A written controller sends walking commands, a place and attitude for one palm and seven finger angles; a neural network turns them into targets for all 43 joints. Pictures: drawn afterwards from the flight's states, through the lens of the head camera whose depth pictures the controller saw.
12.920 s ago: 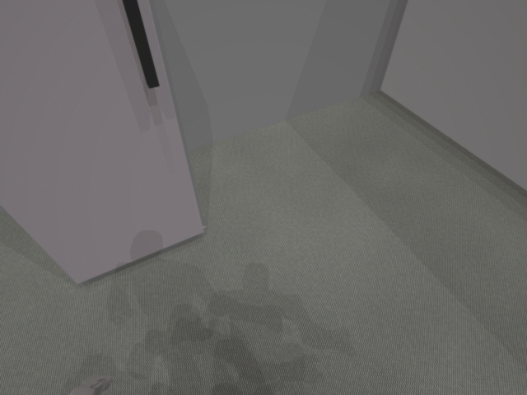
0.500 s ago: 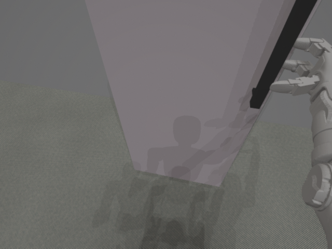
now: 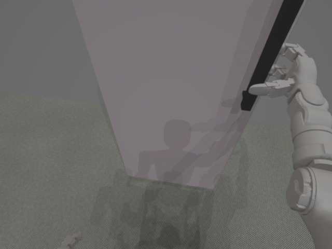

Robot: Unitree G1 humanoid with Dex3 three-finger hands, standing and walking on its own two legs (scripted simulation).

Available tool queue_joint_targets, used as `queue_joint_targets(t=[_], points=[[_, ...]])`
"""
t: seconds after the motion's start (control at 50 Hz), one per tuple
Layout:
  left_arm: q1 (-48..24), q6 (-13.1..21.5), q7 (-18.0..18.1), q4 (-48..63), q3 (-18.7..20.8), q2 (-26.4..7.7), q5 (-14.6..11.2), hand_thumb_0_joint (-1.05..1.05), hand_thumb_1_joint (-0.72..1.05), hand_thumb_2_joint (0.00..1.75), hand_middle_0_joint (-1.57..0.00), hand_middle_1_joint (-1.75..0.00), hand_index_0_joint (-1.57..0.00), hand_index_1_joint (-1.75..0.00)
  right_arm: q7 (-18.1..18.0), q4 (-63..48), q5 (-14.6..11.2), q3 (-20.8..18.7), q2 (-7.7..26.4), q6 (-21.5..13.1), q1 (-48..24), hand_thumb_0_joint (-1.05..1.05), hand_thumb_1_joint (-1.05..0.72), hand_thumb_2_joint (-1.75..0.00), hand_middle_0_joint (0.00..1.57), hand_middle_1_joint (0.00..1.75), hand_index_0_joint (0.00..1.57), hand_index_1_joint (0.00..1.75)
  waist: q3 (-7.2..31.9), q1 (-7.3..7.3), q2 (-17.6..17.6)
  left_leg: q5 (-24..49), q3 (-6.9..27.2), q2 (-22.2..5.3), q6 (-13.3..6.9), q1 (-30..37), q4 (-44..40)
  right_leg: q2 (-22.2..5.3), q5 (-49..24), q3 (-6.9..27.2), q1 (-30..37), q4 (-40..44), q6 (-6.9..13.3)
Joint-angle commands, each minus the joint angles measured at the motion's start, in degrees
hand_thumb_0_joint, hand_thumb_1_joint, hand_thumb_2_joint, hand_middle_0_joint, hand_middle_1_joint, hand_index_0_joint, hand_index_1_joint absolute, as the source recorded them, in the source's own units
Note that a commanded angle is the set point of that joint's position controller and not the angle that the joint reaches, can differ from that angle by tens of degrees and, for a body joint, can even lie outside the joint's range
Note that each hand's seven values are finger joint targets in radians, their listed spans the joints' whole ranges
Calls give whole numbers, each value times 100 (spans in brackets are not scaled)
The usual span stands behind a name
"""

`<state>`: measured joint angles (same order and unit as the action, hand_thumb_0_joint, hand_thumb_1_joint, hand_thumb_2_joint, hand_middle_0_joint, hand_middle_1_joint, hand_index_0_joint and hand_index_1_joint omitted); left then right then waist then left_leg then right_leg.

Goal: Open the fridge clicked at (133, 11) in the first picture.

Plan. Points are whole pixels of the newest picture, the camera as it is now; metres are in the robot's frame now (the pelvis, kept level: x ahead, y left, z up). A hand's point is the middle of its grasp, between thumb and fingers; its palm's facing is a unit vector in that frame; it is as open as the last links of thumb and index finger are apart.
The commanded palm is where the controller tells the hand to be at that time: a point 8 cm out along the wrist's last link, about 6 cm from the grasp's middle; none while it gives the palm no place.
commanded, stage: slide the fingers in behind the handle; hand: right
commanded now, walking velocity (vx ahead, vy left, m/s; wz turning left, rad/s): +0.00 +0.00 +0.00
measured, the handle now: (272, 36) +0.53 -0.16 +0.26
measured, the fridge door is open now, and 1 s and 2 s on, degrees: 0 0 0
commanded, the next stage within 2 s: grip the handle and tug to test in 1.06 s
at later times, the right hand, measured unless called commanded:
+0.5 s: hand (259, 72) +0.48 -0.15 +0.20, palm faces +0.07 +1.00 +0.01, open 14.0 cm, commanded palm +0.46 -0.19 +0.19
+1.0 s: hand (257, 71) +0.48 -0.14 +0.20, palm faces +0.07 +1.00 +0.00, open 14.0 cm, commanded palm +0.45 -0.19 +0.19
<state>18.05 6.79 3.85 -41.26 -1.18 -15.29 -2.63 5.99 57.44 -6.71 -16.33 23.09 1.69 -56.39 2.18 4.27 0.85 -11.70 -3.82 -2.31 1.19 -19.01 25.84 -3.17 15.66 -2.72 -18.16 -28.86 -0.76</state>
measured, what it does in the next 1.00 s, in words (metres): stands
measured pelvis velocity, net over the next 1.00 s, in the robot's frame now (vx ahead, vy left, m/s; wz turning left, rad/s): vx -0.01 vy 0.00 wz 0.01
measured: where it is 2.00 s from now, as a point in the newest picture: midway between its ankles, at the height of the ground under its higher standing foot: outside the picture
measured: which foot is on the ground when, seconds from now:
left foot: down 0.00-1.00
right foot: down 0.00-1.00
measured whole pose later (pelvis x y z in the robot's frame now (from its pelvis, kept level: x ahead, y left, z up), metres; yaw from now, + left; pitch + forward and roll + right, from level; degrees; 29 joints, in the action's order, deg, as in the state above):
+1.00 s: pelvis -0.01 +0.00 +0.00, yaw +1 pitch +4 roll +1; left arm 19.9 7.4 3.4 -43.4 -0.7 -14.8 -2.4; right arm 1.6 57.1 -6.1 -14.7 19.8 0.6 -56.8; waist 1.6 4.8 1.1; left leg -10.4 -3.0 -2.2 1.1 -18.4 25.1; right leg -3.2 14.4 -3.4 -17.0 -27.7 -0.8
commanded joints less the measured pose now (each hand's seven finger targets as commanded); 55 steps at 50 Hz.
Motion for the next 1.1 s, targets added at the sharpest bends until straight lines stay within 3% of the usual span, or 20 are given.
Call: queue_joint_targets(t=[0.0, 0.06, 0.12, 0.18, 0.22, 0.26, 0.36, 0.4, 0.44, 0.48, 0.52, 0.58, 0.7, 0.76, 0.8, 0.86, 0.9, 1.0, 1.04, 1.08], points=[[386, 175, 43, 481, 364, -849, -21, 0, 90, 90, -20, -30, -20, -30, -2, -1603, -33, -78, 1181, -460, -3018, 0, 50, -30, 30, 120, 30, 120, 2204, 102, 222, 1996, 167, 279, -218, 1072, -19, 240, -1926, 128, 838, 185, 143], [386, 154, 41, 448, 383, -857, -37, 0, 90, 90, -20, -30, -20, -30, -12, -1668, -108, -19, 1028, -434, -2858, 0, 50, -30, 30, 120, 30, 120, 2096, 132, -34, 1991, 132, 312, -206, 1080, -56, 216, -1924, 135, 854, 185, 156], [339, 144, 42, 454, 395, -857, -43, 0, 90, 90, -20, -30, -20, -30, -67, -1712, -126, -236, 1190, -315, -2709, 0, 50, -30, 30, 120, 30, 120, 2087, 18, 51, 1992, 145, 307, -212, 1154, -79, 227, -1875, 96, 792, 241, 166], [293, 118, 38, 487, 388, -826, -45, 0, 90, 90, -20, -30, -20, -30, -149, -2041, -46, -127, 1103, -284, -2656, 0, 50, -30, 30, 120, 30, 120, 2154, -6, 89, 2066, 135, 304, -211, 1264, -75, 224, -1997, 89, 831, 274, 165], [288, 124, 41, 437, 384, -802, -46, 0, 90, 90, -20, -30, -20, -30, -211, -1936, -63, -21, 905, -215, -2719, 0, 50, -30, 30, 120, 30, 120, 1899, 57, 15, 1888, 115, 324, -202, 1120, -142, 213, -1820, 91, 809, 302, 163], [316, 113, 50, 402, 394, -850, -25, 0, 90, 90, -20, -30, -20, -30, -255, -1959, -48, -204, 1145, -207, -2722, 0, 50, -30, 30, 120, 30, 120, 1949, 18, -92, 1878, 128, 325, -214, 1210, -158, 213, -1805, 100, 792, 327, 175], [303, 121, 65, 373, 373, -827, -15, 0, 90, 90, -20, -30, -20, -30, -320, -1733, 25, -144, 1074, -213, -2809, 0, 50, -30, 30, 120, 30, 120, 1761, 77, -157, 1665, 143, 309, -201, 1117, -210, 218, -1568, 73, 711, 368, 182], [264, 162, 53, 391, 360, -780, -19, 0, 90, 90, -20, -30, -20, -30, -329, -1791, 9, 23, 855, -257, -2942, 0, 50, -30, 30, 120, 30, 120, 1799, 94, 40, 1618, 152, 305, -202, 1053, -212, 223, -1535, 71, 766, 375, 165], [266, 168, 51, 390, 366, -806, -10, 0, 90, 90, -20, -30, -20, -30, -350, -1680, -17, -213, 1078, -295, -2802, 0, 50, -30, 30, 120, 30, 120, 1883, 18, -69, 1590, 173, 310, -208, 1114, -211, 232, -1476, 68, 732, 375, 173], [284, 174, 49, 376, 350, -795, -12, 0, 90, 90, -20, -30, -20, -30, -334, -1562, 9, -18, 893, -308, -2877, 0, 50, -30, 30, 120, 30, 120, 1792, 101, -187, 1565, 156, 300, -194, 1069, -207, 221, -1436, 75, 692, 393, 176], [281, 185, 44, 367, 362, -801, -12, 0, 90, 90, -20, -30, -20, -30, -341, -1536, 7, -73, 941, -324, -2891, 0, 50, -30, 30, 120, 30, 120, 1778, 79, -101, 1532, 164, 299, -198, 1038, -214, 219, -1407, 63, 707, 385, 164], [221, 206, 25, 397, 367, -769, -26, 0, 90, 90, -20, -30, -20, -30, -353, -1743, -20, 101, 698, -357, -2890, 0, 50, -30, 30, 120, 30, 120, 1910, 82, 8, 1620, 167, 299, -200, 1055, -203, 224, -1523, 55, 822, 360, 166], [236, 204, 31, 376, 358, -789, -17, 0, 90, 90, -20, -30, -20, -30, -424, -1655, 9, -89, 918, -335, -2895, 0, 50, -30, 30, 120, 30, 120, 1844, 36, -124, 1544, 159, 302, -201, 1078, -202, 220, -1457, 72, 720, 397, 165], [252, 207, 29, 337, 338, -792, -18, 0, 90, 90, -20, -30, -20, -30, -438, -1544, 45, 132, 729, -337, -3136, 0, 50, -30, 30, 120, 30, 120, 1608, 146, -55, 1246, 167, 298, -192, 880, -276, 222, -1213, 85, 687, 412, 159], [289, 231, 38, 308, 356, -808, -7, 0, 90, 90, -20, -30, -20, -30, -459, -1496, 43, -34, 947, -403, -3295, 0, 50, -30, 30, 120, 30, 120, 1750, 131, -31, 1142, 176, 300, -201, 878, -268, 219, -1139, 126, 705, 432, 149], [326, 262, 35, 298, 354, -808, 10, 0, 90, 90, -20, -30, -20, -30, -447, -1445, 45, -39, 931, -512, -3207, 0, 50, -30, 30, 120, 30, 120, 1868, 111, -111, 1222, 167, 308, -207, 968, -235, 225, -1230, 125, 714, 415, 148], [328, 291, 15, 302, 351, -781, 6, 0, 90, 90, -20, -30, -20, -30, -426, -1475, 36, 165, 685, -535, -3273, 0, 50, -30, 30, 120, 30, 120, 1892, 155, 35, 1329, 169, 303, -201, 924, -214, 228, -1303, 120, 770, 402, 135], [378, 277, 8, 281, 364, -821, 2, 0, 90, 90, -20, -30, -20, -30, -441, -1220, 26, -89, 909, -452, -3048, 0, 50, -30, 30, 120, 30, 120, 1848, 65, -128, 1302, 153, 315, -212, 959, -217, 219, -1294, 128, 659, 421, 141], [392, 285, 2, 269, 358, -811, 4, 0, 90, 90, -20, -30, -20, -30, -447, -1199, 33, 34, 783, -439, -3218, 0, 50, -30, 30, 120, 30, 120, 1731, 156, -180, 1163, 155, 316, -185, 861, -253, 229, -1126, 109, 606, 434, 142], [408, 282, 5, 282, 363, -837, 15, 0, 90, 90, -20, -30, -20, -30, -472, -1133, 60, -182, 1041, -477, -3020, 0, 50, -30, 30, 120, 30, 120, 1786, 77, -208, 1225, 179, 306, -193, 951, -237, 220, -1170, 85, 556, 432, 160]])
